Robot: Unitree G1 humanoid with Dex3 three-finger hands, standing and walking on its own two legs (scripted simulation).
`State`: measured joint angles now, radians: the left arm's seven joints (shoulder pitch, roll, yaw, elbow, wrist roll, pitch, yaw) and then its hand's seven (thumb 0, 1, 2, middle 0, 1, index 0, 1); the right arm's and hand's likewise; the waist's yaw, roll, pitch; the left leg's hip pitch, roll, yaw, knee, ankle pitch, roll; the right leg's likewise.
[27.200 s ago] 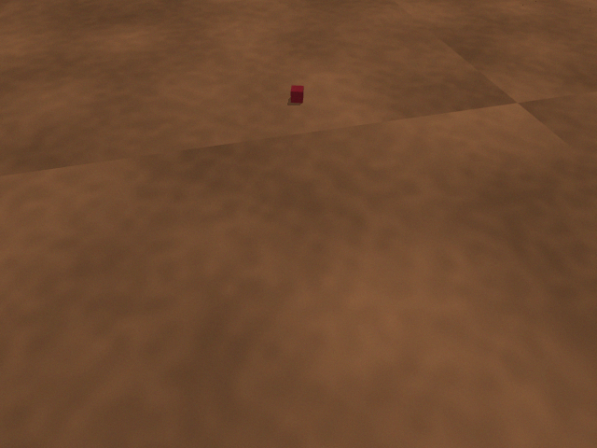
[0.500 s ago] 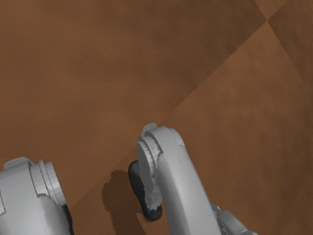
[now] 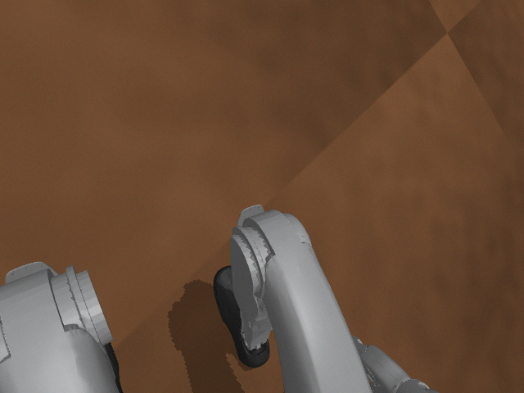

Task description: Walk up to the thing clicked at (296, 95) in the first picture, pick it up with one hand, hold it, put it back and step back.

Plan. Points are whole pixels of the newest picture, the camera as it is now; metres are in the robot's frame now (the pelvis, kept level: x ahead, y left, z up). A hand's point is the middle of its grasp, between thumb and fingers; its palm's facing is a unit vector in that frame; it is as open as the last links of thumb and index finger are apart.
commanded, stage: open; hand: left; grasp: from above
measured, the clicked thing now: out of the picture +0.43 +0.34 -0.26
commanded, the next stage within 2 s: withdraw in 0.24 s
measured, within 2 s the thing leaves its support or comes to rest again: neither
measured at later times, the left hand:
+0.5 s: hand out of the picture +0.43 +0.33 -0.23, palm faces -0.41 -0.17 -0.89, open 14.1 cm
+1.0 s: hand out of the picture +0.41 +0.34 -0.05, palm faces -0.46 -0.11 -0.88, open 14.0 cm
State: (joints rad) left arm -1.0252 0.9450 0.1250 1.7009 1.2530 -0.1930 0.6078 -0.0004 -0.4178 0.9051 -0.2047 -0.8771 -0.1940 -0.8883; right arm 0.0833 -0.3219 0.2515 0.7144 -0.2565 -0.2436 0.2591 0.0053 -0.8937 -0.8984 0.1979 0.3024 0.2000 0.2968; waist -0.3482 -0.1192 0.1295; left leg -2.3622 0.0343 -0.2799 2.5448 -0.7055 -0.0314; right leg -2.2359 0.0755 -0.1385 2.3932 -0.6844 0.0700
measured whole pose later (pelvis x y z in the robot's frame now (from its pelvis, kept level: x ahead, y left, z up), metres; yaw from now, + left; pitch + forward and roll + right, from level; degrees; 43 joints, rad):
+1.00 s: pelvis -0.01 -0.01 +0.07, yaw +7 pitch +33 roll -7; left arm -0.94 0.69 -0.03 1.28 1.12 -0.09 0.17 0.00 -0.51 0.99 -0.10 -0.99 -0.09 -0.99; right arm 0.12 -0.28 0.06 0.68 -0.08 -0.03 0.17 0.01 -0.90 -0.90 0.20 0.30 0.20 0.30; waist -0.19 0.02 -0.10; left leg -2.21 0.04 -0.15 2.27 -0.64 -0.02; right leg -2.12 0.03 -0.05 2.21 -0.67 0.04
